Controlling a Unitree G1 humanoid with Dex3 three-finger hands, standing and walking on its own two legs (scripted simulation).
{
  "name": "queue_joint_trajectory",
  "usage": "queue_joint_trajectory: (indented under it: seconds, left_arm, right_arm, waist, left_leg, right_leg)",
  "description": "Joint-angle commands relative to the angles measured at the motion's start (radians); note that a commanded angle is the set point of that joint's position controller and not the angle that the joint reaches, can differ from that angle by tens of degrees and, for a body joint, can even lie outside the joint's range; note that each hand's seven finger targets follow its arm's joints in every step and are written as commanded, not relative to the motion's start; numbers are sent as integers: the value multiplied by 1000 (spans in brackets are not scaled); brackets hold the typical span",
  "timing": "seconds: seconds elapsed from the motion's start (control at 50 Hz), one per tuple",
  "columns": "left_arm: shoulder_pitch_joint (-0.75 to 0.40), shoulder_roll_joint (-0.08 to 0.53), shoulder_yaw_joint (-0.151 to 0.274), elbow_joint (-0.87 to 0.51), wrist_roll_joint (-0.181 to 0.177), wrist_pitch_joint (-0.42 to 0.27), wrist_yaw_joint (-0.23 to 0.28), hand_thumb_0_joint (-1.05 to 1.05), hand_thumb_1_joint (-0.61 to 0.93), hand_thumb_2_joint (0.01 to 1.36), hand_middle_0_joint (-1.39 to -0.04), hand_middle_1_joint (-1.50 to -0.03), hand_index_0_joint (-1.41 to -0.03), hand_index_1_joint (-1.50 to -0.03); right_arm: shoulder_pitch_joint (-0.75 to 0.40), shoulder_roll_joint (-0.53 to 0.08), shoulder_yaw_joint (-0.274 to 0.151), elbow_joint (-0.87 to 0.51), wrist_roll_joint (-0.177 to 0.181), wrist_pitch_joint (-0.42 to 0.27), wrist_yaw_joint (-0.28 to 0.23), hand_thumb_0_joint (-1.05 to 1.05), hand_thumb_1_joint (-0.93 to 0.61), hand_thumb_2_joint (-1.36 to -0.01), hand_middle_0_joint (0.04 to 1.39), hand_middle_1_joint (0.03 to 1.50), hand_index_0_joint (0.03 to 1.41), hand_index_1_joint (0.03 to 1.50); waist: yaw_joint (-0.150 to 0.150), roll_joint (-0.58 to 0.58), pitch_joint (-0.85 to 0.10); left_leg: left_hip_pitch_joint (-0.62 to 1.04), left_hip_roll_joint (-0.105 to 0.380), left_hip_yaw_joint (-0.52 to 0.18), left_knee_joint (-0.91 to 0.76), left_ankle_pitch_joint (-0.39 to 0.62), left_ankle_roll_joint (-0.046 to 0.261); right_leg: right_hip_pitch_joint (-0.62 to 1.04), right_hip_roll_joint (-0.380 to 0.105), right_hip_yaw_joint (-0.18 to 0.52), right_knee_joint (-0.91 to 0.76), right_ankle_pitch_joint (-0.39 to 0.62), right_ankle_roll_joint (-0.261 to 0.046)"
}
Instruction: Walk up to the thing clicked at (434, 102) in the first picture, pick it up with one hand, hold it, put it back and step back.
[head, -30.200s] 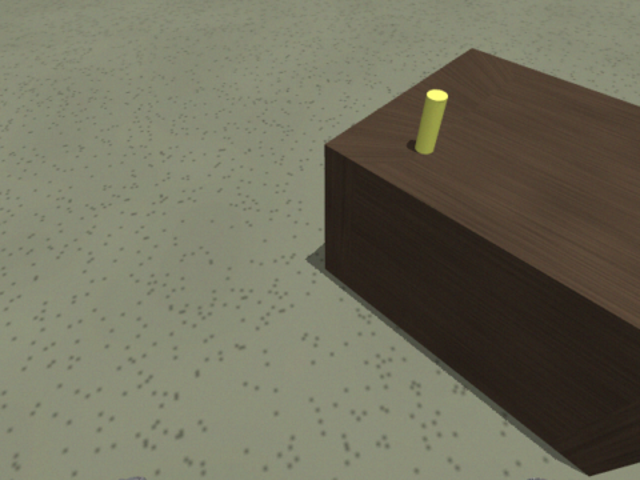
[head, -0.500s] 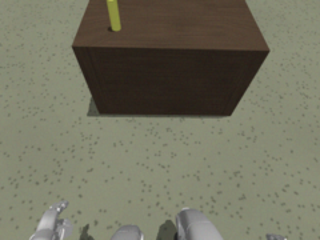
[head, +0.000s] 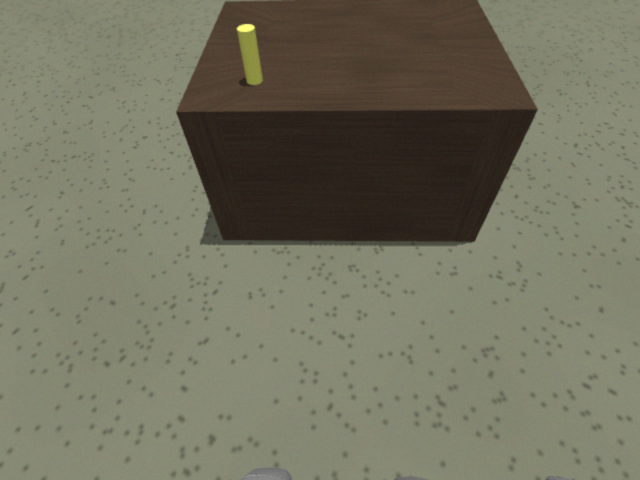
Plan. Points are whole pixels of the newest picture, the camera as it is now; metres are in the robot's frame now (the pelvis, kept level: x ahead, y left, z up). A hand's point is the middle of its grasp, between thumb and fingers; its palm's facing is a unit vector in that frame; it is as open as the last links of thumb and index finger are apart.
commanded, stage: step back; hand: left
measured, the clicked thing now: (250, 55) +1.18 +0.27 -0.08
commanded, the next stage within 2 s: stand in 1.06 s
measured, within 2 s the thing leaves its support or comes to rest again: neither
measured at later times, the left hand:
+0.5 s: hand (137, 475) +0.13 +0.29 -0.15, palm faces +0.01 -0.93 -0.38, open 7.4 cm
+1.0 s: hand (143, 448) +0.16 +0.29 -0.14, palm faces +0.00 -0.93 -0.36, open 7.4 cm
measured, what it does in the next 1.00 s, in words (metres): steps on the spot: left foot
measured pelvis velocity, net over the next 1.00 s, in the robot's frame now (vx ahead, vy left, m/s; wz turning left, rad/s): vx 0.07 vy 0.02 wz -0.01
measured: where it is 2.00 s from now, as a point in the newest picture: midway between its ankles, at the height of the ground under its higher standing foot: outside the picture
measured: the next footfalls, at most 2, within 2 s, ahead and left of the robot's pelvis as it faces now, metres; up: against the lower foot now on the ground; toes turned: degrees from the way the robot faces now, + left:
left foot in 0.48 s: +0.12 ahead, +0.16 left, +0.00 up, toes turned +1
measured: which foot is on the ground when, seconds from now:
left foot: down 0.00-0.24, up 0.26-0.46, down 0.48-1.00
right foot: down 0.00-1.00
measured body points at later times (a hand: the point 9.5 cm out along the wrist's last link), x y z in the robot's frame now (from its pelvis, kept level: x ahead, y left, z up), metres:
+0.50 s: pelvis +0.05 +0.02 +0.00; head +0.07 +0.02 +0.45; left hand +0.13 +0.33 -0.12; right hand +0.12 -0.30 -0.13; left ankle +0.08 +0.15 -0.73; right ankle +0.02 -0.12 -0.72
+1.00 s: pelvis +0.07 +0.02 +0.01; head +0.09 +0.03 +0.46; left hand +0.16 +0.33 -0.12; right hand +0.18 -0.27 -0.11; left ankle +0.08 +0.15 -0.73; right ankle +0.04 -0.11 -0.73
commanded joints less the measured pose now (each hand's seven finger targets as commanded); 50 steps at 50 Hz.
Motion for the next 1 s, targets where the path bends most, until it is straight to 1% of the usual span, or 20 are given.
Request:
queue_joint_trajectory:
  seconds: [0.0, 0.02, 0.12, 0.16, 0.18, 0.2, 0.22, 0.24, 0.32, 0.42, 0.46, 0.5, 0.52, 0.58, 0.62, 0.66, 0.72, 0.78, 0.84, 0.98]
  left_arm:
    - [-94, 211, 43, -77, -19, -22, 23, 0, 900, 900, -200, -300, -200, -300]
    - [-87, 233, 48, -74, -15, -25, 19, 0, 900, 900, -200, -300, -200, -300]
    - [-32, 170, 44, -39, -18, -41, 8, 0, 900, 900, -200, -300, -200, -300]
    - [28, 159, 47, -5, -15, -50, 19, 0, 900, 900, -200, -300, -200, -300]
    - [60, 190, 60, 11, -9, -52, 27, 0, 900, 900, -200, -300, -200, -300]
    - [91, 250, 77, 14, 3, -53, 33, 0, 900, 900, -200, -300, -200, -300]
    - [47, 306, 85, 0, 6, -51, 34, 0, 900, 900, -200, -300, -200, -300]
    - [-49, 339, 89, -34, 9, -51, 31, 0, 900, 900, -200, -300, -200, -300]
    - [-121, 247, 64, -54, 0, -56, 29, 0, 900, 900, -200, -300, -200, -300]
    - [-162, 239, 56, -57, -18, -34, 22, 0, 900, 900, -200, -300, -200, -300]
    - [-151, 179, 33, -75, -30, -19, 21, 0, 900, 900, -200, -300, -200, -300]
    - [-130, 173, 30, -52, -43, 7, 27, 0, 900, 900, -200, -300, -200, -300]
    - [-141, 188, 30, -36, -40, 9, 27, 0, 900, 900, -200, -300, -200, -300]
    - [-125, 165, 25, -18, -33, -2, 19, 0, 900, 900, -200, -300, -200, -300]
    - [-94, 175, 31, 8, -32, -13, 23, 0, 900, 900, -200, -300, -200, -300]
    - [-80, 210, 41, 27, -27, -20, 31, 0, 900, 900, -200, -300, -200, -300]
    - [-198, 240, 34, 4, -20, -19, 22, 0, 900, 900, -200, -300, -200, -300]
    - [-204, 203, 24, 22, -24, -15, 21, 0, 900, 900, -200, -300, -200, -300]
    - [-177, 208, 27, 36, -23, -17, 21, 0, 900, 900, -200, -300, -200, -300]
    - [-198, 199, 23, 45, -20, -12, 18, 0, 900, 900, -200, -300, -200, -300]
  right_arm:
    - [25, -324, -88, -80, -4, -55, -12, 0, -900, -900, 200, 300, 200, 300]
    - [6, -320, -90, -80, -5, -51, -10, 0, -900, -900, 200, 300, 200, 300]
    - [-46, -249, -65, -85, -2, -54, -10, 0, -900, -900, 200, 300, 200, 300]
    - [-104, -198, -42, -101, 14, -40, -10, 0, -900, -900, 200, 300, 200, 300]
    - [-107, -159, -30, -110, 22, -37, -11, 0, -900, -900, 200, 300, 200, 300]
    - [-99, -127, -20, -126, 27, -38, -15, 0, -900, -900, 200, 300, 200, 300]
    - [-97, -120, -19, -123, 19, -30, -25, 0, -900, -900, 200, 300, 200, 300]
    - [-68, -180, -40, -100, 9, -25, -33, 0, -900, -900, 200, 300, 200, 300]
    - [3, -176, -37, -50, 18, -40, -21, 0, -900, -900, 200, 300, 200, 300]
    - [51, -146, -34, -17, 11, -57, -25, 0, -900, -900, 200, 300, 200, 300]
    - [69, -204, -55, 1, 1, -64, -40, 0, -900, -900, 200, 300, 200, 300]
    - [-26, -288, -54, -33, 10, -69, -46, 0, -900, -900, 200, 300, 200, 300]
    - [-63, -285, -55, -33, 11, -65, -45, 0, -900, -900, 200, 300, 200, 300]
    - [-111, -245, -36, -31, 2, -63, -50, 0, -900, -900, 200, 300, 200, 300]
    - [-129, -228, -29, -26, 17, -58, -50, 0, -900, -900, 200, 300, 200, 300]
    - [-144, -190, -20, -31, 28, -49, -49, 0, -900, -900, 200, 300, 200, 300]
    - [-118, -162, -13, 4, 22, -39, -46, 0, -900, -900, 200, 300, 200, 300]
    - [-171, -196, -16, 17, 19, -49, -39, 0, -900, -900, 200, 300, 200, 300]
    - [-177, -180, -10, 30, 20, -50, -39, 0, -900, -900, 200, 300, 200, 300]
    - [-211, -175, -10, 47, 17, -44, -35, 0, -900, -900, 200, 300, 200, 300]
  waist:
    - [-77, 144, -74]
    - [-66, 116, -30]
    - [-28, 196, -46]
    - [27, 165, -84]
    - [46, 102, -106]
    - [55, -38, -111]
    - [52, -109, -74]
    - [25, -84, -7]
    - [-22, -103, -3]
    - [-53, -143, -85]
    - [-60, 14, -135]
    - [-32, 147, -158]
    - [-29, 140, -126]
    - [-2, 173, -124]
    - [5, 160, -162]
    - [-1, 72, -206]
    - [-47, -17, -149]
    - [-28, 3, -114]
    - [-22, -28, -149]
    - [-23, 18, -147]
  left_leg:
    - [115, 361, -513, -359, -398, 241]
    - [44, 359, -485, -365, -406, 259]
    - [17, 232, -245, -248, 15, 168]
    - [-64, 160, -124, -111, 105, 107]
    - [-141, 120, -95, -22, 101, 73]
    - [-262, 21, -57, 133, 7, 35]
    - [-321, -27, -50, 247, -272, 22]
    - [-258, 34, -102, 337, -308, 13]
    - [-192, 59, -77, 225, -178, 9]
    - [34, 17, 76, -145, 89, 5]
    - [165, 115, -72, -177, 393, 43]
    - [99, 348, -343, -220, 359, 224]
    - [28, 359, -347, -224, 334, 245]
    - [92, 248, -165, -147, 457, 149]
    - [77, 206, -106, -73, 584, 95]
    - [11, 139, -45, 8, 479, 60]
    - [77, 113, -22, -74, 169, 32]
    - [52, 155, -66, -120, 326, 59]
    - [93, 145, -27, -110, 394, 57]
    - [117, 146, -28, -173, 306, 43]
  right_leg:
    - [-257, 38, -24, 219, -198, -40]
    - [-219, 17, -1, 219, -207, -42]
    - [-60, 35, -60, -45, -35, -37]
    - [134, 61, -86, -240, 131, -40]
    - [226, 26, -5, -237, 157, -56]
    - [283, -114, 223, -302, 115, -103]
    - [204, -299, 424, -400, -47, -196]
    - [29, -393, 498, -415, -125, -280]
    - [44, -233, 192, -314, 247, -203]
    - [46, -154, 16, -104, 577, -125]
    - [-45, -67, -36, 58, 457, -54]
    - [-82, 25, -43, 131, -118, -24]
    - [-38, 7, -26, 129, -153, -28]
    - [-48, -3, -34, -33, -29, -46]
    - [60, -11, -32, -153, 254, -38]
    - [168, -62, 41, -158, 492, -61]
    - [19, -149, 130, -216, 323, -110]
    - [56, -60, 11, -193, 386, -49]
    - [99, -74, 24, -207, 478, -50]
    - [99, -73, 25, -269, 385, -49]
